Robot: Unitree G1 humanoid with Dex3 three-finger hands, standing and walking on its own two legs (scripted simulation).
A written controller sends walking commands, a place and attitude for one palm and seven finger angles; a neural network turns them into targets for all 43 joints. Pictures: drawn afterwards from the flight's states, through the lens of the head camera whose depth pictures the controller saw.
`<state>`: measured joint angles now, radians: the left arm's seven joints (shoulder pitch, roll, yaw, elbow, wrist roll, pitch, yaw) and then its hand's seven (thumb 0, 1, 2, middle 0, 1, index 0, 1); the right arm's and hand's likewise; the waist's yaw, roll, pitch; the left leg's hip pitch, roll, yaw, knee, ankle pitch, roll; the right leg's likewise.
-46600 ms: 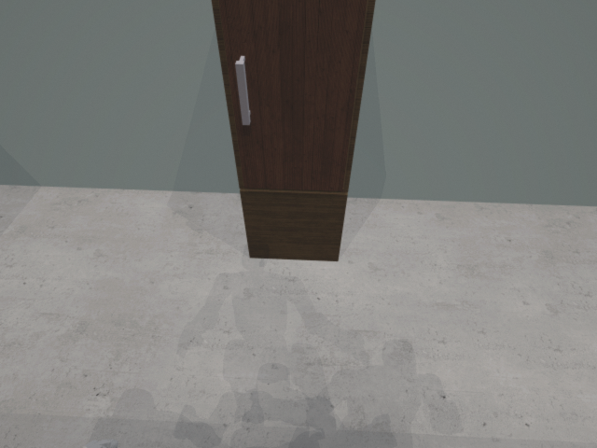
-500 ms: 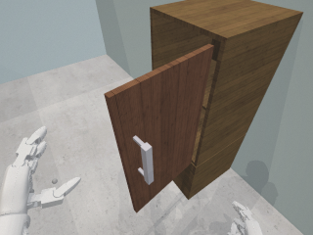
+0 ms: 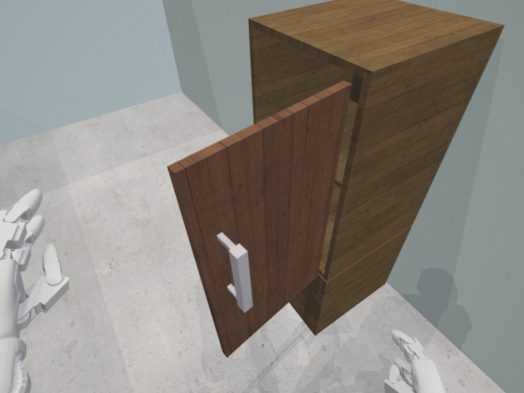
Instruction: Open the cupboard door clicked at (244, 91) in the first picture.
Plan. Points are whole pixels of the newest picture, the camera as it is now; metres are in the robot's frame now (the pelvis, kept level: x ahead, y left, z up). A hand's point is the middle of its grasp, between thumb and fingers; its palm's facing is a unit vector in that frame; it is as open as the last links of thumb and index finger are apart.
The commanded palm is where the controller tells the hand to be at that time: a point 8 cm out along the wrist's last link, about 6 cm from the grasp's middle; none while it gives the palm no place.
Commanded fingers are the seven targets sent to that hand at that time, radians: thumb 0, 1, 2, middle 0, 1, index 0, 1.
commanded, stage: draw the hand back to the body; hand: left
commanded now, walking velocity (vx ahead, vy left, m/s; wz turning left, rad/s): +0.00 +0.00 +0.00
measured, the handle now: (235, 273) +0.30 +0.10 +0.01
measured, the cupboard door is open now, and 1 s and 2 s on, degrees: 98 98 98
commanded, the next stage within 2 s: step back with the hand held close in 0.14 s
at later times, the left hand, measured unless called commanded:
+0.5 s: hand (70, 281) +0.19 +0.26 +0.16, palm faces +0.39 -0.78 -0.48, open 7.4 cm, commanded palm +0.13 +0.29 +0.17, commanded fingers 0.00 0.90 0.90 -0.20 -0.30 -0.20 -0.30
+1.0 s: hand out of the picture +0.11 +0.29 +0.16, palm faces +0.50 -0.73 -0.47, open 7.4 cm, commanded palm +0.05 +0.32 +0.17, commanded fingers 0.00 0.90 0.90 -0.20 -0.30 -0.20 -0.30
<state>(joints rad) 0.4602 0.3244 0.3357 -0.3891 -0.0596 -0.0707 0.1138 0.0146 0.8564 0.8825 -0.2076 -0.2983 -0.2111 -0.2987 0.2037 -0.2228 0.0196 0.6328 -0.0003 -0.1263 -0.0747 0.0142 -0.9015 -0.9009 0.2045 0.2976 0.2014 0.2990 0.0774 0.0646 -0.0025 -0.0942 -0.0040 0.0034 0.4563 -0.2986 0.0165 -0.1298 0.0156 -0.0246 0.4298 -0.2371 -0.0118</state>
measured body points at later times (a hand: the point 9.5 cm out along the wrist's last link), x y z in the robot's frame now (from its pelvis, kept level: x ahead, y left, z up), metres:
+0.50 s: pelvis -0.02 +0.00 +0.00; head -0.02 -0.02 +0.45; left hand +0.16 +0.30 +0.18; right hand +0.16 -0.25 -0.08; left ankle -0.03 +0.11 -0.74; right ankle +0.00 -0.11 -0.74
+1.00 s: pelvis -0.09 +0.02 -0.02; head -0.09 +0.02 +0.43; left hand +0.07 +0.32 +0.18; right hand +0.07 -0.22 -0.10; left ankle -0.03 +0.11 -0.74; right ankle -0.01 -0.12 -0.74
